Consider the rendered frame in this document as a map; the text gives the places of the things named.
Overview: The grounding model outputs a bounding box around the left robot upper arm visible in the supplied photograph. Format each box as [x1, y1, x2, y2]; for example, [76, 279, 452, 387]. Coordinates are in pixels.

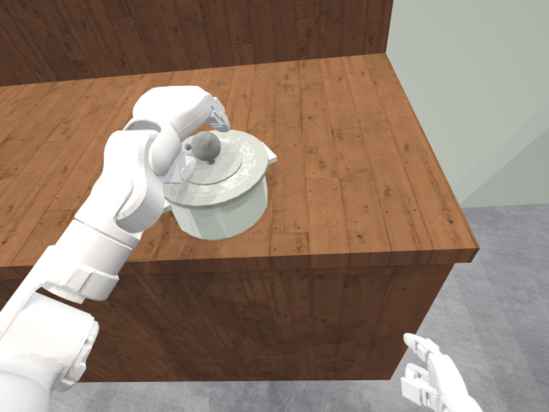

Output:
[0, 292, 99, 412]

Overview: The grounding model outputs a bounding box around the table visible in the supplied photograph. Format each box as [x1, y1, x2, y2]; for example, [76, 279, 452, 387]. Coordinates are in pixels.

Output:
[0, 0, 480, 383]

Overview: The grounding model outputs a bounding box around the knob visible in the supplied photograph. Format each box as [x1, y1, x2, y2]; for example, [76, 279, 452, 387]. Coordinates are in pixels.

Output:
[191, 131, 221, 161]

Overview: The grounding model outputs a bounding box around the pot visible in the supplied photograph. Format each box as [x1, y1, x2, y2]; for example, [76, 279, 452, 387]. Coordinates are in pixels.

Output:
[162, 142, 277, 240]

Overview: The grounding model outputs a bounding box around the robot left forearm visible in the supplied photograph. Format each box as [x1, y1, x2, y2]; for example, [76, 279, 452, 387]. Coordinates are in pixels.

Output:
[0, 115, 181, 340]

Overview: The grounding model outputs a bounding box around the left robot hand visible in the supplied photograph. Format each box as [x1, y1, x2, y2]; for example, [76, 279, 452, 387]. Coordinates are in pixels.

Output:
[133, 86, 230, 184]

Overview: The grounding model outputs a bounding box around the lid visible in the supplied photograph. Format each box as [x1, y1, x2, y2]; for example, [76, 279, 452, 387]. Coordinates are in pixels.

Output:
[163, 130, 268, 209]

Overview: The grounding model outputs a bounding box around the right robot hand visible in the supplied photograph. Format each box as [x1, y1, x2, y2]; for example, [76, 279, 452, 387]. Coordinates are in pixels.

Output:
[401, 333, 468, 412]

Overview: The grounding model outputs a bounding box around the robot right forearm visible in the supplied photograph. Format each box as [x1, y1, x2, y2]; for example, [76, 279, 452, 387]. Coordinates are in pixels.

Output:
[438, 392, 483, 412]

